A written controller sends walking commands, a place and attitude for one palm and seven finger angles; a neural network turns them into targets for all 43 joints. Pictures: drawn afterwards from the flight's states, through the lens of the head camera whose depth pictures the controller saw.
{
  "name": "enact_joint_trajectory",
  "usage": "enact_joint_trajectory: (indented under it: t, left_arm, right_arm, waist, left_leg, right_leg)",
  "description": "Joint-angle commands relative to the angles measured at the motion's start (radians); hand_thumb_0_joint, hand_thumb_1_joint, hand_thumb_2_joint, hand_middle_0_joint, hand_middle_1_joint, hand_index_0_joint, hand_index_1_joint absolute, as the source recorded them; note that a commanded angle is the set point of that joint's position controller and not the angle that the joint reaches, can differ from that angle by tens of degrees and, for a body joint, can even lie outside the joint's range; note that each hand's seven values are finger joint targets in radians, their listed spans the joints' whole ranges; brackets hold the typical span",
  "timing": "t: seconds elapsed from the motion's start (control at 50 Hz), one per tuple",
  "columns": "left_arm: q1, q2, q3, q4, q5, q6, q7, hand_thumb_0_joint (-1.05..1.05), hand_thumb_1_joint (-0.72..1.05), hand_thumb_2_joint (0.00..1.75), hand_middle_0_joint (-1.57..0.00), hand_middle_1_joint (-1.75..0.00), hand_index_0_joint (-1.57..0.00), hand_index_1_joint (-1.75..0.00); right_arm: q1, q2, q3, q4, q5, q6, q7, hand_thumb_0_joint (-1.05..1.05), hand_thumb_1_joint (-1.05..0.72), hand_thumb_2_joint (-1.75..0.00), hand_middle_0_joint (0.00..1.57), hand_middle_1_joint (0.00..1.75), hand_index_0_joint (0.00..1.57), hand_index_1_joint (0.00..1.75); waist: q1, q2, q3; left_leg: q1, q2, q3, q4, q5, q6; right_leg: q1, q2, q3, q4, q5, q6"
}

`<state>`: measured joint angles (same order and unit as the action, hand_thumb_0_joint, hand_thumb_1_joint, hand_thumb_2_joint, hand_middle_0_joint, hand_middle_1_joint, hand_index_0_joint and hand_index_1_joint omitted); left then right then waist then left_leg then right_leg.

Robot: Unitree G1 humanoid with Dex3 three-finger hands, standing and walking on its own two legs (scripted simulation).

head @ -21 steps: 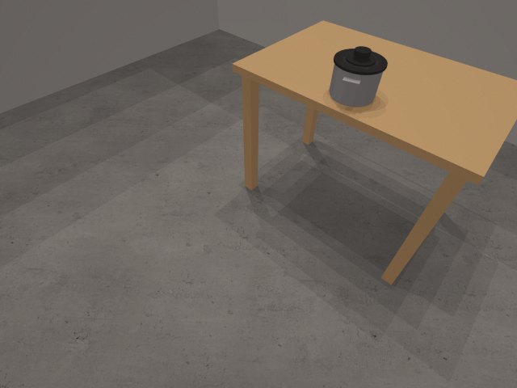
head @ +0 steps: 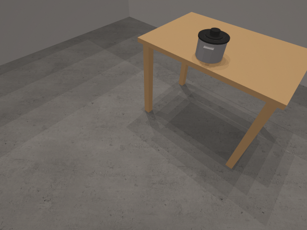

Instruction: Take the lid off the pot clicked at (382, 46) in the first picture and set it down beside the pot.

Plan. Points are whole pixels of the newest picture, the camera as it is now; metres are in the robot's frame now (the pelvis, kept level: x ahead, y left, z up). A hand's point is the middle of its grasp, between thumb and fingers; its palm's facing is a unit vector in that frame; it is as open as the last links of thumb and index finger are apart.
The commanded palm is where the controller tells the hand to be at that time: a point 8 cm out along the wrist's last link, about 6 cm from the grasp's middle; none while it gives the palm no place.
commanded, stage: look at it before walking up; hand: left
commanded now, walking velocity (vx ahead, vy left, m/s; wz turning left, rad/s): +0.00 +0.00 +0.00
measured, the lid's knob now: (215, 31) +1.03 -0.26 +0.06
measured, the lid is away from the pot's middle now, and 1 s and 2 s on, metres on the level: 0.00 0.00 0.00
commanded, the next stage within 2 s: walk to a spot facing it in 0.22 s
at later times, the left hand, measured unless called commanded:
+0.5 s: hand out of the picture +0.06 +0.24 -0.17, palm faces +0.05 -0.96 -0.29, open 7.4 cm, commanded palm none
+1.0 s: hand (78, 210) +0.21 +0.25 -0.17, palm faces +0.21 -0.96 -0.18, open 7.4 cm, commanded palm none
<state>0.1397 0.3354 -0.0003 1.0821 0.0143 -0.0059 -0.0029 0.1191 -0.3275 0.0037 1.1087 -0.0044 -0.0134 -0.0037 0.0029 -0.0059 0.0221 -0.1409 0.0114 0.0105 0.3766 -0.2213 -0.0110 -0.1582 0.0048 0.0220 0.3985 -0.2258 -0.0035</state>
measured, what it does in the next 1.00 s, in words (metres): walks ahead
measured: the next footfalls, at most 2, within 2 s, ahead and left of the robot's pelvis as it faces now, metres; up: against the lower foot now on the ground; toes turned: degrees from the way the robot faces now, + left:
right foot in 1.10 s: +0.40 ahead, -0.02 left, +0.00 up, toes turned +9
left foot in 1.50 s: +0.44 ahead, +0.23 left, +0.00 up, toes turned +24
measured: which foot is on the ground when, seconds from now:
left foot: down 0.00-1.00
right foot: down 0.00-0.62, up 0.64-1.00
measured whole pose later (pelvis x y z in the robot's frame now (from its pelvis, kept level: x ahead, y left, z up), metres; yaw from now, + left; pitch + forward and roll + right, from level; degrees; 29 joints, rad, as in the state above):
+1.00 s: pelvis +0.17 +0.06 -0.01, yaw +13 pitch +1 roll +2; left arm 0.19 0.17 0.05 0.99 0.03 -0.01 -0.02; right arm 0.44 -0.11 -0.03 1.11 -0.01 -0.07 -0.01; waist -0.04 -0.02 0.04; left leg 0.01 -0.06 0.02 0.30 -0.32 0.05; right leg -0.58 -0.11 -0.06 0.76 -0.18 0.04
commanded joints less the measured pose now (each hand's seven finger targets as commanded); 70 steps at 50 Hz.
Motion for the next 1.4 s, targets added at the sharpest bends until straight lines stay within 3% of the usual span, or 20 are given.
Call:
enact_joint_trajectory:
  t: [0.0, 0.3, 0.36, 0.42, 0.46, 0.5, 0.56, 0.58, 0.6, 0.62, 0.66, 0.76, 0.98, 1.04, 1.06, 1.08, 1.1, 1.16, 1.22, 1.38]
  left_arm:
    - [-0.029, 0.210, 0.041, -0.065, -0.003, -0.025, 0.016, 0.00, 0.90, 0.90, -0.20, -0.30, -0.20, -0.30]
    - [-0.021, 0.212, 0.040, -0.057, -0.003, -0.025, 0.016, 0.00, 0.90, 0.90, -0.20, -0.30, -0.20, -0.30]
    - [0.082, 0.109, 0.023, -0.030, 0.002, 0.001, 0.017, 0.00, 0.90, 0.90, -0.20, -0.30, -0.20, -0.30]
    - [0.153, 0.165, 0.054, -0.045, 0.008, 0.009, 0.012, 0.00, 0.90, 0.90, -0.20, -0.30, -0.20, -0.30]
    - [0.203, 0.181, 0.074, -0.065, 0.013, -0.009, 0.018, 0.00, 0.90, 0.90, -0.20, -0.30, -0.20, -0.30]
    - [0.162, 0.167, 0.083, -0.091, 0.018, -0.029, 0.018, 0.00, 0.90, 0.90, -0.20, -0.30, -0.20, -0.30]
    - [0.104, 0.142, 0.087, -0.105, 0.013, -0.032, 0.012, 0.00, 0.90, 0.90, -0.20, -0.30, -0.20, -0.30]
    - [0.106, 0.104, 0.081, -0.112, 0.006, -0.025, 0.007, 0.00, 0.90, 0.90, -0.20, -0.30, -0.20, -0.30]
    - [0.105, 0.014, 0.067, -0.150, -0.004, -0.017, -0.006, 0.00, 0.90, 0.90, -0.20, -0.30, -0.20, -0.30]
    - [0.028, -0.003, 0.058, -0.211, 0.005, -0.028, -0.007, 0.00, 0.90, 0.90, -0.20, -0.30, -0.20, -0.30]
    - [0.014, 0.004, 0.067, -0.186, 0.014, -0.038, -0.008, 0.00, 0.90, 0.90, -0.20, -0.30, -0.20, -0.30]
    - [0.128, -0.051, 0.059, -0.128, 0.015, -0.031, -0.017, 0.00, 0.90, 0.90, -0.20, -0.30, -0.20, -0.30]
    - [-0.057, -0.093, 0.074, -0.205, 0.005, -0.047, -0.017, 0.00, 0.90, 0.90, -0.20, -0.30, -0.20, -0.30]
    - [0.177, -0.055, 0.094, -0.144, 0.010, -0.064, -0.012, 0.00, 0.90, 0.90, -0.20, -0.30, -0.20, -0.30]
    - [0.335, 0.032, 0.114, -0.103, 0.019, -0.081, 0.001, 0.00, 0.90, 0.90, -0.20, -0.30, -0.20, -0.30]
    - [0.468, 0.147, 0.143, -0.079, 0.018, -0.081, 0.015, 0.00, 0.90, 0.90, -0.20, -0.30, -0.20, -0.30]
    - [0.432, 0.132, 0.141, -0.083, 0.005, -0.076, 0.015, 0.00, 0.90, 0.90, -0.20, -0.30, -0.20, -0.30]
    - [0.195, -0.031, 0.093, -0.134, 0.012, -0.077, 0.025, 0.00, 0.90, 0.90, -0.20, -0.30, -0.20, -0.30]
    - [0.172, -0.067, 0.073, -0.138, 0.016, -0.084, 0.032, 0.00, 0.90, 0.90, -0.20, -0.30, -0.20, -0.30]
    - [0.255, -0.042, 0.051, -0.054, 0.007, -0.062, 0.033, 0.00, 0.90, 0.90, -0.20, -0.30, -0.20, -0.30]
  right_arm:
    - [-0.041, -0.204, -0.042, -0.058, -0.004, -0.028, -0.013, 0.00, -0.90, -0.90, 0.20, 0.30, 0.20, 0.30]
    - [-0.045, -0.208, -0.041, -0.054, -0.002, -0.027, -0.015, 0.00, -0.90, -0.90, 0.20, 0.30, 0.20, 0.30]
    - [0.032, -0.089, -0.015, -0.040, -0.010, -0.002, -0.004, 0.00, -0.90, -0.90, 0.20, 0.30, 0.20, 0.30]
    - [0.038, -0.069, -0.023, -0.082, -0.017, 0.009, 0.004, 0.00, -0.90, -0.90, 0.20, 0.30, 0.20, 0.30]
    - [-0.001, -0.076, -0.040, -0.137, -0.014, 0.003, 0.010, 0.00, -0.90, -0.90, 0.20, 0.30, 0.20, 0.30]
    - [0.018, -0.048, -0.046, -0.160, -0.008, -0.012, 0.024, 0.00, -0.90, -0.90, 0.20, 0.30, 0.20, 0.30]
    - [0.194, 0.003, -0.049, -0.123, -0.008, -0.020, 0.033, 0.00, -0.90, -0.90, 0.20, 0.30, 0.20, 0.30]
    - [0.323, -0.035, -0.063, -0.089, -0.011, -0.023, 0.025, 0.00, -0.90, -0.90, 0.20, 0.30, 0.20, 0.30]
    - [0.440, -0.149, -0.099, -0.064, -0.026, -0.028, 0.013, 0.00, -0.90, -0.90, 0.20, 0.30, 0.20, 0.30]
    - [0.503, -0.172, -0.102, -0.064, -0.021, -0.030, -0.001, 0.00, -0.90, -0.90, 0.20, 0.30, 0.20, 0.30]
    - [0.377, -0.086, -0.084, -0.097, -0.011, -0.037, -0.006, 0.00, -0.90, -0.90, 0.20, 0.30, 0.20, 0.30]
    - [0.329, 0.005, -0.065, -0.071, 0.000, -0.080, -0.018, 0.00, -0.90, -0.90, 0.20, 0.30, 0.20, 0.30]
    - [0.375, 0.025, -0.082, -0.025, -0.016, -0.073, -0.023, 0.00, -0.90, -0.90, 0.20, 0.30, 0.20, 0.30]
    - [0.334, 0.010, -0.084, -0.031, -0.013, -0.067, -0.024, 0.00, -0.90, -0.90, 0.20, 0.30, 0.20, 0.30]
    - [0.346, 0.036, -0.081, -0.048, -0.003, -0.069, -0.014, 0.00, -0.90, -0.90, 0.20, 0.30, 0.20, 0.30]
    - [0.384, 0.096, -0.071, -0.090, 0.006, -0.078, -0.010, 0.00, -0.90, -0.90, 0.20, 0.30, 0.20, 0.30]
    - [0.304, 0.055, -0.082, -0.102, 0.000, -0.076, -0.005, 0.00, -0.90, -0.90, 0.20, 0.30, 0.20, 0.30]
    - [0.166, 0.097, -0.084, -0.127, -0.013, -0.044, 0.017, 0.00, -0.90, -0.90, 0.20, 0.30, 0.20, 0.30]
    - [0.180, 0.116, -0.077, -0.127, -0.017, 0.002, 0.024, 0.00, -0.90, -0.90, 0.20, 0.30, 0.20, 0.30]
    - [0.079, 0.147, -0.034, -0.132, -0.013, -0.018, 0.010, 0.00, -0.90, -0.90, 0.20, 0.30, 0.20, 0.30]
  waist:
    - [-0.002, 0.009, -0.064]
    - [-0.003, 0.008, -0.062]
    - [0.010, -0.018, -0.045]
    - [0.043, -0.175, 0.065]
    - [0.061, -0.191, 0.101]
    - [0.026, -0.116, 0.089]
    - [-0.060, -0.079, 0.028]
    - [-0.106, 0.048, -0.004]
    - [-0.145, 0.380, 0.010]
    - [-0.144, 0.294, 0.024]
    - [-0.082, 0.082, 0.069]
    - [-0.009, 0.076, 0.040]
    - [-0.050, 0.109, 0.118]
    - [0.062, 0.051, 0.005]
    - [0.121, -0.116, -0.108]
    - [0.137, -0.344, -0.257]
    - [0.139, -0.214, -0.226]
    - [0.038, -0.069, 0.002]
    - [-0.020, -0.118, 0.007]
    - [0.012, -0.149, -0.032]
  left_leg:
    - [0.018, 0.108, -0.098, -0.050, 0.173, 0.038]
    - [0.035, 0.111, -0.096, -0.060, 0.194, 0.036]
    - [-0.048, 0.075, -0.078, 0.007, -0.047, 0.032]
    - [-0.308, -0.002, -0.001, 0.227, -0.240, 0.023]
    - [-0.427, 0.040, 0.009, 0.437, -0.311, 0.021]
    - [-0.403, 0.079, -0.006, 0.425, -0.297, 0.025]
    - [-0.051, 0.018, 0.099, 0.176, -0.114, 0.026]
    - [0.115, 0.009, 0.054, 0.088, -0.132, 0.041]
    - [0.195, 0.271, -0.421, -0.114, -0.378, 0.143]
    - [0.185, 0.382, -0.663, -0.239, -0.368, 0.233]
    - [0.047, 0.341, -0.562, -0.224, -0.403, 0.248]
    - [0.043, 0.206, -0.236, -0.193, 0.074, 0.218]
    - [0.045, 0.210, -0.174, -0.147, 0.234, 0.212]
    - [-0.023, 0.144, -0.132, 0.163, 0.424, 0.157]
    - [-0.211, 0.066, -0.079, 0.451, 0.268, 0.106]
    - [-0.446, -0.094, 0.001, 0.814, -0.318, 0.058]
    - [-0.469, -0.016, -0.072, 0.962, -0.322, 0.074]
    - [-0.494, 0.091, -0.053, 0.996, -0.127, 0.049]
    - [-0.445, 0.096, -0.014, 0.876, -0.093, 0.009]
    - [-0.200, 0.032, 0.104, 0.291, 0.021, -0.019]
  right_leg:
    - [0.011, -0.119, 0.106, -0.054, 0.190, -0.032]
    - [0.021, -0.120, 0.103, -0.062, 0.219, -0.029]
    - [0.027, -0.126, 0.097, -0.061, -0.095, -0.016]
    - [0.063, -0.253, 0.249, -0.181, -0.418, -0.095]
    - [0.077, -0.392, 0.353, -0.240, -0.382, -0.191]
    - [0.076, -0.397, 0.240, -0.181, -0.189, -0.201]
    - [-0.108, -0.295, 0.010, -0.025, -0.122, -0.106]
    - [-0.215, -0.215, -0.091, 0.187, -0.133, -0.060]
    - [-0.475, -0.058, -0.188, 0.568, -0.313, 0.019]
    - [-0.620, -0.033, -0.068, 0.742, -0.367, 0.015]
    - [-0.618, -0.114, 0.003, 0.838, -0.198, -0.002]
    - [-0.519, -0.133, -0.036, 0.687, -0.022, 0.040]
    - [-0.377, -0.089, -0.096, 0.281, 0.039, 0.019]
    - [0.001, -0.026, -0.128, 0.131, 0.059, -0.009]
    - [0.282, -0.179, 0.042, 0.076, 0.025, -0.063]
    - [0.476, -0.514, 0.510, -0.061, 0.078, -0.176]
    - [0.368, -0.525, 0.523, -0.106, -0.036, -0.207]
    - [-0.006, -0.420, 0.187, -0.146, -0.021, -0.150]
    - [-0.097, -0.364, -0.031, -0.140, 0.285, -0.123]
    - [-0.009, -0.233, -0.052, -0.058, 0.632, -0.133]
